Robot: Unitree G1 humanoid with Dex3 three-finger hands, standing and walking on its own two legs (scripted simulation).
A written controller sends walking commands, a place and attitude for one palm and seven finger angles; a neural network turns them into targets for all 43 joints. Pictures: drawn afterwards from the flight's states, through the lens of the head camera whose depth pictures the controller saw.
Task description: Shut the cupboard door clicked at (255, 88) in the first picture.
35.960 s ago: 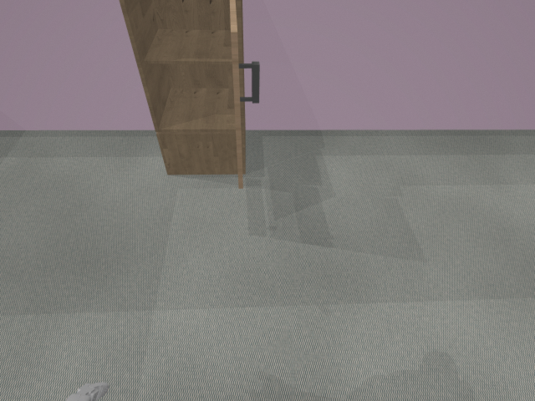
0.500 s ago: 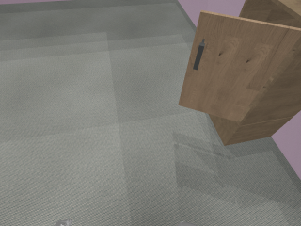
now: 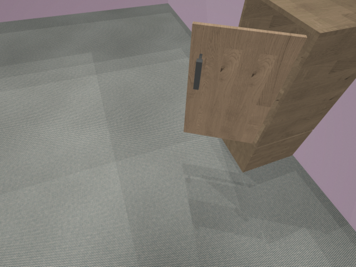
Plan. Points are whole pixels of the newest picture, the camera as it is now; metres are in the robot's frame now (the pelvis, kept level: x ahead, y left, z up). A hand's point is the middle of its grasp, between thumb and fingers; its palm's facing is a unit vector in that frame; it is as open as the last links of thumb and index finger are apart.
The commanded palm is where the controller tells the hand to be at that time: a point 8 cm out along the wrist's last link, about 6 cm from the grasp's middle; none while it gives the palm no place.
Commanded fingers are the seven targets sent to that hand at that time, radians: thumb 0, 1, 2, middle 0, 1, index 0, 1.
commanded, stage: take the last steps up to it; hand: left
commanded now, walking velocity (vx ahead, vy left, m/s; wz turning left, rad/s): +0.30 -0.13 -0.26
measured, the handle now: (198, 71) +0.80 -0.03 -0.04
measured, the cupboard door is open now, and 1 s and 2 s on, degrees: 59 59 59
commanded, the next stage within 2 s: come to a stop and stand still in 1.00 s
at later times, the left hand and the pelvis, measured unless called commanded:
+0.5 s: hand (139, 236) +0.22 +0.12 -0.16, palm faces -0.22 -0.96 -0.19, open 7.4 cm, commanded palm none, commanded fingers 0.00 0.90 0.90 -0.20 -0.30 -0.20 -0.30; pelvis +0.08 -0.05 +0.00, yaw -9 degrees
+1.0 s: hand (179, 250) +0.19 +0.01 -0.17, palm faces -0.02 -0.99 -0.13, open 7.3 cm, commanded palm none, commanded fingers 0.00 0.90 0.90 -0.20 -0.30 -0.20 -0.30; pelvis +0.23 -0.15 +0.00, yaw -5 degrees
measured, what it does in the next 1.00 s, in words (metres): walks ahead: left foot, then right foot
